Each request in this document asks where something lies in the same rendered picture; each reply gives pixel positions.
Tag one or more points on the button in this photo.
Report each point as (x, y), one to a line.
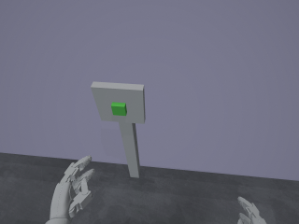
(119, 109)

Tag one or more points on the panel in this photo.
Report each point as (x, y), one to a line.
(133, 95)

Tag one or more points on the robot right hand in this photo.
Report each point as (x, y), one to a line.
(253, 214)

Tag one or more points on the robot left hand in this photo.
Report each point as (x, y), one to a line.
(72, 192)

